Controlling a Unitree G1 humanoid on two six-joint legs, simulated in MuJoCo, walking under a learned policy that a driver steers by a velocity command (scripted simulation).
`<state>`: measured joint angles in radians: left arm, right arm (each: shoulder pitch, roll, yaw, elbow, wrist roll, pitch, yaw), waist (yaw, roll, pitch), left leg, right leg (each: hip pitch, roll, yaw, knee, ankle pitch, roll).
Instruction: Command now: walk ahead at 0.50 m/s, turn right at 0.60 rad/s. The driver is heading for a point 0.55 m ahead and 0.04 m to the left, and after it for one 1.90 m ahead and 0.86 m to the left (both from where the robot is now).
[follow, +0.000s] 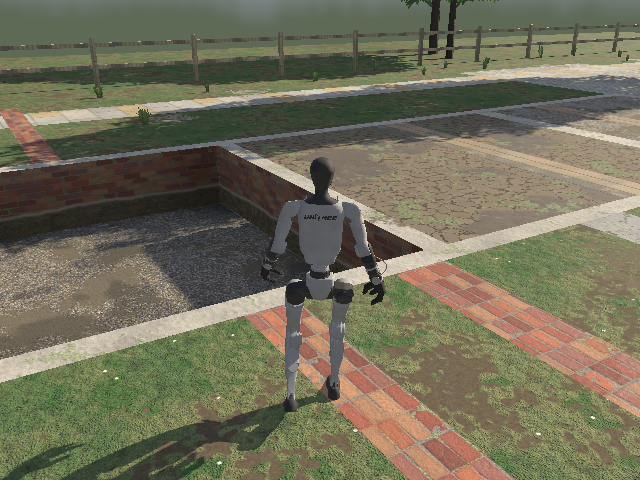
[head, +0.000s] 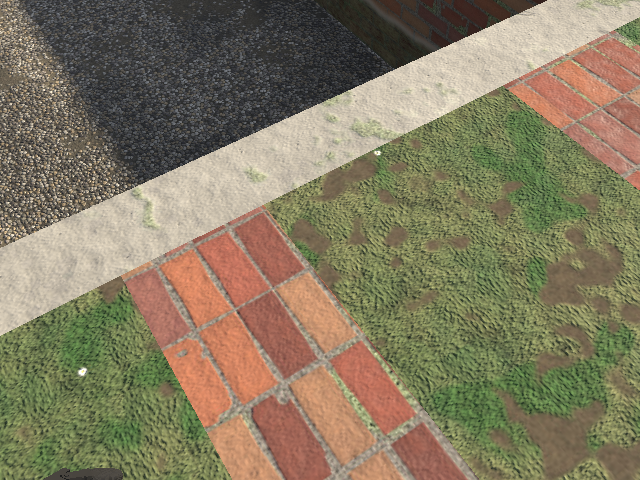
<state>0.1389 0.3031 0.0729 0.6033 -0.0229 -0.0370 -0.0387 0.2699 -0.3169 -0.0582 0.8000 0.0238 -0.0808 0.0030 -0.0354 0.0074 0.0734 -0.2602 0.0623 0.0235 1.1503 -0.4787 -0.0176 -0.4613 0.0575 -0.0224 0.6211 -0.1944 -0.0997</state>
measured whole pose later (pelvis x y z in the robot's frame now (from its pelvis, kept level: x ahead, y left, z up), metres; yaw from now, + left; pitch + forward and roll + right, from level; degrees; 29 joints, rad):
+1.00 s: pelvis +0.47 +0.00 +0.01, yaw +6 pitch +2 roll +0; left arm 0.08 0.25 0.04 0.68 0.02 -0.03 0.02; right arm 0.24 -0.34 -0.07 0.72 0.02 0.04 -0.03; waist -0.03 0.04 0.03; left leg -0.47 -0.04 -0.06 1.10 -0.53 -0.06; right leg -0.39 0.00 -0.01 0.47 -0.12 -0.02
